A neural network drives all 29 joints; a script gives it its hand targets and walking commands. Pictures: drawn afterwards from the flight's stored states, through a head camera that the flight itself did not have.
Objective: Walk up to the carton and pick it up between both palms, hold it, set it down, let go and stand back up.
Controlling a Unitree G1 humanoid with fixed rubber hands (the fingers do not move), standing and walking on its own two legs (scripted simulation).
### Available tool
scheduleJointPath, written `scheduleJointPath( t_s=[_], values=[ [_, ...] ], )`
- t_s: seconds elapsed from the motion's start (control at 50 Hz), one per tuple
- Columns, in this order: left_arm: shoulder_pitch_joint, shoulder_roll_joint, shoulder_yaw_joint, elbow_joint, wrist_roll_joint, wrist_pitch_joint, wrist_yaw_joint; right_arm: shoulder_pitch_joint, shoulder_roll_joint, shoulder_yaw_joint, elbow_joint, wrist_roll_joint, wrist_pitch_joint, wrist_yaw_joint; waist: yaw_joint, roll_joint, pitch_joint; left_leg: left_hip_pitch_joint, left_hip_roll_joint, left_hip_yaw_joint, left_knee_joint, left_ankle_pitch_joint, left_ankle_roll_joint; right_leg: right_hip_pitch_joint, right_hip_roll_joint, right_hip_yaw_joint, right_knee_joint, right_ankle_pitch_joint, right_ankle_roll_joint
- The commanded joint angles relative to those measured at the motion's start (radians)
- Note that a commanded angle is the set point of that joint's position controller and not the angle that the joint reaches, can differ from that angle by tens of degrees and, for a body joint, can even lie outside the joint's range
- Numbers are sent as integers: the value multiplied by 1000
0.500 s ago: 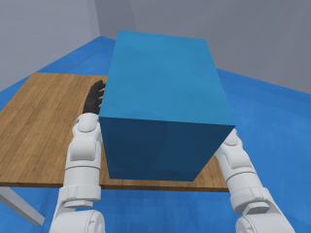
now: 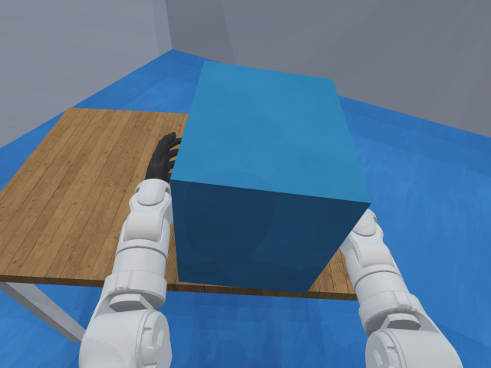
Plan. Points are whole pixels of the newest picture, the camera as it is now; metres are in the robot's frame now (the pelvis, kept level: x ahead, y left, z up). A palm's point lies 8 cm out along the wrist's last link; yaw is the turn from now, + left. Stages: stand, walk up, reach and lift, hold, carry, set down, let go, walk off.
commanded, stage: set down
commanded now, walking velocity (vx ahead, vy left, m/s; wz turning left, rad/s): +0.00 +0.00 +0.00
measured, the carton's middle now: (256, 179) +0.43 +0.02 +0.08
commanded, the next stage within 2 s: none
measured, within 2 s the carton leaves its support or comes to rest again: rests again in 1.88 s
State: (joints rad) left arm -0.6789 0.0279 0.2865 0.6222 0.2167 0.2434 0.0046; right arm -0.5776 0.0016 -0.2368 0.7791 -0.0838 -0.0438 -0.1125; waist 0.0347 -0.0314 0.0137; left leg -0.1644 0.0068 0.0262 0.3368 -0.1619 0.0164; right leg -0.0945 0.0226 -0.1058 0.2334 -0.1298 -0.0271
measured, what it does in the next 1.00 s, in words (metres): stands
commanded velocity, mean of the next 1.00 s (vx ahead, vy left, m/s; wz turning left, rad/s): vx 0.00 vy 0.00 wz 0.00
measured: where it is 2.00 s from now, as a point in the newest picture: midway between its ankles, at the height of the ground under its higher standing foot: outside the picture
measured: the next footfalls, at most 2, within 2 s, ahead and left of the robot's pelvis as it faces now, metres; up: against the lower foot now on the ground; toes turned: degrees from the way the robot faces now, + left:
none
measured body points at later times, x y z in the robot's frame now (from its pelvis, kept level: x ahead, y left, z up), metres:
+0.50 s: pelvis +0.02 +0.00 +0.00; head +0.05 +0.02 +0.45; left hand +0.42 +0.20 +0.07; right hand +0.42 -0.13 +0.05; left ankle +0.01 +0.10 -0.75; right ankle +0.00 -0.10 -0.75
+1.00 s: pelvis +0.03 +0.01 +0.00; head +0.10 +0.02 +0.44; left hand +0.44 +0.20 +0.02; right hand +0.43 -0.13 +0.01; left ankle +0.01 +0.10 -0.75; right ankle +0.00 -0.10 -0.75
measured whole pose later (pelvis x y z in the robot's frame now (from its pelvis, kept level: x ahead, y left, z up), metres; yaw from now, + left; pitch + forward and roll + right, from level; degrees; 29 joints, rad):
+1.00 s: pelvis +0.03 +0.01 +0.00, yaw -2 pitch +13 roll -2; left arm -0.69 0.07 0.26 1.03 0.12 -0.18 0.07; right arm -0.62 0.02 -0.38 1.00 -0.21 -0.29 -0.08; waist 0.07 0.00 -0.10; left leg -0.42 0.02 0.05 0.40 -0.20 0.02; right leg -0.33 0.03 -0.08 0.22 -0.13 -0.02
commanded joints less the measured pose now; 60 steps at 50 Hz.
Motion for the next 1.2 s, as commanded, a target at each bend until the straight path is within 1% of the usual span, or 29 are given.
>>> scheduleJointPath(
  t_s=[0.0, 0.04, 0.08, 0.12, 0.14, 0.18, 0.2, 0.22, 0.24, 0.26, 0.3, 0.32, 0.34, 0.36, 0.46, 0.52, 0.62, 0.74, 0.8, 0.86, 0.88, 0.92, 0.94, 0.96, 1.02, 1.08, 1.12, 1.16, 1.18],
  values=[
    [-647, -608, -331, -86, -38, -97, -141, -889, 531, 299, -259, -33, -134, 126, 1, 33, -602, 178, -2, 36, -17, 351, -61, 207, -1, -3, 23, 286, 45],
    [-658, -596, -296, -38, -22, -108, -147, -888, 536, 263, -229, -55, -131, 131, 4, 42, -565, 138, -9, 48, -30, 306, -56, 214, -9, -1, 18, 254, 49],
    [-664, -587, -277, -37, -14, -124, -146, -851, 538, 232, -179, -76, -132, 135, -2, 58, -574, 144, -8, 51, -29, 318, -63, 225, -10, 0, 19, 257, 44],
    [-672, -577, -240, 2, 13, -136, -146, -848, 527, 190, -151, -103, -134, 143, 9, 73, -559, 140, -7, 52, -43, 293, -65, 213, -16, 2, 11, 216, 38],
    [-670, -572, -235, 19, 11, -140, -147, -866, 526, 179, -171, -109, -140, 147, 5, 68, -569, 136, -7, 57, -45, 285, -61, 208, -18, 1, 8, 206, 39],
    [-702, -571, -238, -12, 9, -164, -137, -872, 545, 180, -182, -118, -156, 149, 21, 88, -624, 129, -9, 61, -33, 327, -64, 230, -19, 8, 21, 254, 37],
    [-701, -577, -250, -6, 3, -172, -132, -884, 545, 188, -193, -120, -167, 150, 12, 79, -640, 142, -7, 62, -22, 373, -66, 238, -15, 5, 32, 307, 38],
    [-703, -585, -246, -3, 0, -182, -129, -879, 558, 197, -172, -121, -172, 150, 20, 83, -647, 140, -5, 58, -12, 405, -73, 250, -16, 3, 38, 342, 43],
    [-714, -593, -271, -16, -10, -194, -126, -885, 563, 200, -187, -122, -184, 148, 8, 93, -697, 166, -6, 60, -4, 433, -77, 246, -13, 6, 44, 363, 37],
    [-716, -586, -269, 1, -12, -209, -122, -898, 570, 205, -201, -122, -191, 148, 24, 95, -727, 155, -5, 62, 7, 435, -71, 252, -13, 5, 46, 371, 40],
    [-743, -578, -270, 0, -21, -238, -113, -887, 580, 210, -181, -134, -195, 152, 23, 86, -741, 124, -6, 62, 8, 456, -75, 244, -9, 6, 56, 391, 41],
    [-729, -553, -223, 77, -14, -253, -128, -885, 590, 180, -178, -177, -194, 164, 51, 60, -728, 5, -28, 85, -15, 326, -39, 265, -45, 42, 61, 353, 55],
    [-738, -539, -205, 90, -9, -267, -133, -880, 600, 163, -164, -196, -197, 169, 35, 33, -728, -42, -18, 84, -47, 261, -27, 328, -48, 39, 94, 387, 64],
    [-721, -522, -197, 98, -3, -279, -132, -858, 600, 160, -148, -205, -199, 171, 45, 41, -716, -49, -18, 84, -45, 269, -31, 364, -51, 40, 104, 417, 63],
    [-707, -532, -202, 140, -7, -319, -134, -835, 605, 163, -106, -211, -229, 163, 34, 36, -758, 11, -10, 75, 0, 450, -54, 324, -31, 33, 111, 518, 58],
    [-693, -535, -208, 165, -11, -339, -134, -817, 600, 160, -79, -216, -238, 161, 25, 40, -750, 44, -6, 67, 22, 527, -64, 287, -19, 27, 110, 527, 52],
    [-687, -550, -232, 187, -25, -364, -124, -799, 588, 151, -40, -218, -251, 160, 17, 69, -759, 122, 10, 49, 63, 673, -86, 184, 4, 18, 97, 477, 34],
    [-669, -588, -307, 173, -61, -418, -79, -756, 583, 155, 5, -228, -290, 169, 11, 122, -818, 317, 56, 5, 144, 992, -116, -54, 31, 15, 37, 342, -9],
    [-653, -595, -319, 189, -63, -451, -64, -740, 591, 169, 25, -230, -309, 171, 16, 120, -835, 302, 61, -2, 157, 1021, -115, -59, 26, 25, 36, 374, -16],
    [-655, -601, -328, 202, -67, -494, -57, -733, 621, 202, 27, -225, -329, 168, 23, 109, -877, 230, 52, -1, 155, 970, -108, -10, 13, 34, 69, 475, -5],
    [-721, -608, -323, 178, -60, -495, -53, -731, 601, 197, 100, -211, -332, 164, 5, 136, -897, 251, 72, -8, 166, 986, -132, -56, 25, 5, 75, 471, -6],
    [-743, -623, -333, 184, -64, -508, -40, -762, 596, 217, 82, -185, -346, 168, 30, 180, -916, 306, 85, -12, 191, 1044, -145, -113, 33, 11, 53, 404, -16],
    [-752, -631, -334, 185, -66, -514, -38, -791, 589, 218, 71, -184, -351, 165, 27, 168, -954, 291, 77, -8, 194, 1006, -146, -101, 33, 9, 55, 421, -21],
    [-743, -611, -320, 211, -63, -521, -41, -776, 595, 223, 75, -191, -348, 161, 29, 149, -938, 231, 63, 0, 188, 949, -135, -50, 25, 19, 64, 474, -9],
    [-744, -557, -289, 269, -85, -547, -71, -770, 632, 259, 85, -185, -330, 148, 23, 45, -938, 31, 29, 16, 127, 708, -92, 132, 0, 44, 124, 601, 27],
    [-744, -535, -242, 338, -70, -569, -98, -777, 666, 276, 77, -182, -325, 139, 36, 9, -911, -123, 4, 26, 72, 571, -58, 266, -24, 73, 167, 699, 58],
    [-757, -526, -222, 365, -75, -588, -112, -786, 682, 280, 73, -180, -326, 135, 35, -12, -901, -162, -1, 22, 57, 534, -45, 298, -36, 81, 188, 750, 69],
    [-777, -509, -213, 406, -79, -596, -126, -794, 668, 260, 89, -187, -321, 131, 14, -15, -861, -175, -2, 23, 38, 458, -40, 288, -40, 85, 176, 697, 68],
    [-776, -500, -206, 414, -80, -605, -132, -789, 666, 254, 79, -189, -324, 130, 23, -12, -871, -171, 0, 25, 41, 453, -41, 286, -40, 78, 180, 694, 71]
  ],
)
